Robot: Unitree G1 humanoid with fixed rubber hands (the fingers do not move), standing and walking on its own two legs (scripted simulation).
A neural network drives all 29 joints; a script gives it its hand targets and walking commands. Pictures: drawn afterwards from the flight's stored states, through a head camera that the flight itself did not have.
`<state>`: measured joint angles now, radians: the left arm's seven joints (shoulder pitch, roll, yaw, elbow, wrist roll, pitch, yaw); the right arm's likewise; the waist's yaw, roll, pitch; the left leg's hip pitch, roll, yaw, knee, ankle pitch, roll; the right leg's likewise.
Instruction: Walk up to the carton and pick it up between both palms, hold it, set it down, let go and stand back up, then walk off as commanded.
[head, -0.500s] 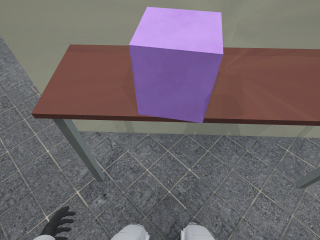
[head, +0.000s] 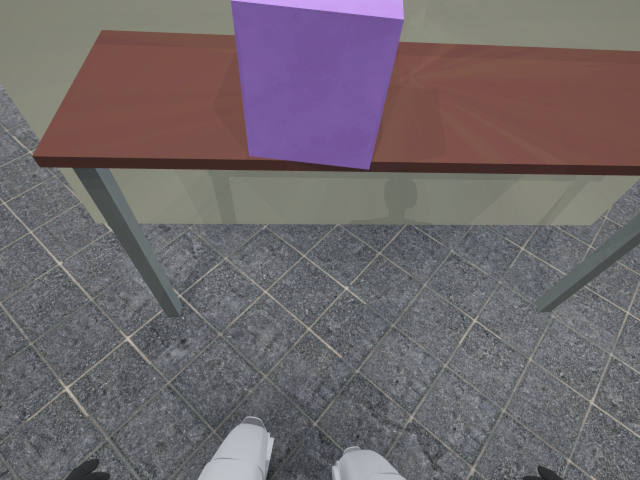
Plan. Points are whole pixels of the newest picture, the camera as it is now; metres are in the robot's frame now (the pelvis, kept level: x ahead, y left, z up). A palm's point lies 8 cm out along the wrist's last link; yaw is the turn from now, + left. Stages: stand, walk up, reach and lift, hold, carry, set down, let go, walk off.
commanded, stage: walk off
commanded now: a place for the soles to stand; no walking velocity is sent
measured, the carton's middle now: (319, 63) +0.70 +0.02 +0.12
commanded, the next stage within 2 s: none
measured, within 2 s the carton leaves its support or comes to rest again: neither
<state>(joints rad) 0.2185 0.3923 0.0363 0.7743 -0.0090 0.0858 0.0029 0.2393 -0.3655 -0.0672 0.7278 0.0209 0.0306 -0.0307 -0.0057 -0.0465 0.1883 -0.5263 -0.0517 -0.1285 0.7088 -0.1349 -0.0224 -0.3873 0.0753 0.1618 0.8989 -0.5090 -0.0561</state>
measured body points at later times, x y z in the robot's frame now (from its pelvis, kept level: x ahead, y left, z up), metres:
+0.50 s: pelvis -0.18 +0.01 +0.01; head -0.15 +0.00 +0.46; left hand -0.06 +0.33 -0.08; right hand -0.10 -0.33 -0.10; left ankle -0.17 +0.09 -0.70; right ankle +0.01 -0.13 -0.68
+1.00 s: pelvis -0.25 +0.00 +0.03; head -0.28 +0.00 +0.48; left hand -0.23 +0.32 -0.08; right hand -0.18 -0.32 -0.07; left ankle -0.17 +0.09 -0.69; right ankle -0.18 -0.13 -0.69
